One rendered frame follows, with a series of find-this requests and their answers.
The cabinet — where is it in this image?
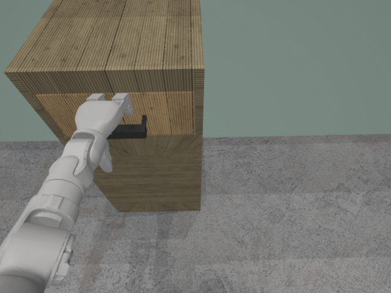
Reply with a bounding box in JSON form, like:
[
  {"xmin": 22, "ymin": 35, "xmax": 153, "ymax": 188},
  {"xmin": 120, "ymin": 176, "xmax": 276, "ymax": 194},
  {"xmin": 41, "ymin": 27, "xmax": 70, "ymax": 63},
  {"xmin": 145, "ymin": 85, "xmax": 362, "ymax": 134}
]
[{"xmin": 4, "ymin": 0, "xmax": 205, "ymax": 212}]

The drawer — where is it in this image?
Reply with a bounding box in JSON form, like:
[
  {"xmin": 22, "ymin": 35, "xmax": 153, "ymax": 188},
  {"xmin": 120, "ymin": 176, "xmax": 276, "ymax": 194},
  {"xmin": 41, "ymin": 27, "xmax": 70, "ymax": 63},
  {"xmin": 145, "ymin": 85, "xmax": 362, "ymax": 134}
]
[{"xmin": 34, "ymin": 92, "xmax": 194, "ymax": 136}]

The left robot hand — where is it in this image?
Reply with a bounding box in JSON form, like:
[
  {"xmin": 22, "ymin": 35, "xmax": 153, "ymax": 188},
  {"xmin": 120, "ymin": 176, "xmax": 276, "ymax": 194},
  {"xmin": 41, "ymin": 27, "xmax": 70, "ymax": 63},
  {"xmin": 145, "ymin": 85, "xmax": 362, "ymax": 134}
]
[{"xmin": 75, "ymin": 93, "xmax": 133, "ymax": 173}]

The left robot forearm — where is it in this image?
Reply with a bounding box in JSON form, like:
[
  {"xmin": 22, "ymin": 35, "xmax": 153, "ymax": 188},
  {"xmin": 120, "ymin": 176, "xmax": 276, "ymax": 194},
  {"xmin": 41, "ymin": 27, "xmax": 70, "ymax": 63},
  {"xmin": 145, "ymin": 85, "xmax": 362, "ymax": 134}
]
[{"xmin": 0, "ymin": 128, "xmax": 107, "ymax": 264}]

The left robot upper arm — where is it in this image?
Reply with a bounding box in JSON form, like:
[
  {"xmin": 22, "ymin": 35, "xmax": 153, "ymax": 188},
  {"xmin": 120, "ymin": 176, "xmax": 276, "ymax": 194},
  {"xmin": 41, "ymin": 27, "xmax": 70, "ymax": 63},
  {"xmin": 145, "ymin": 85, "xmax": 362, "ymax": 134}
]
[{"xmin": 0, "ymin": 222, "xmax": 76, "ymax": 293}]

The handle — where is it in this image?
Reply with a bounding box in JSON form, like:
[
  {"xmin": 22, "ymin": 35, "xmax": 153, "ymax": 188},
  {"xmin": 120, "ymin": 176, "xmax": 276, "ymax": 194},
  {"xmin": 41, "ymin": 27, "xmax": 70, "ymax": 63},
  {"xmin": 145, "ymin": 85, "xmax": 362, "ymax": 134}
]
[{"xmin": 107, "ymin": 115, "xmax": 147, "ymax": 139}]

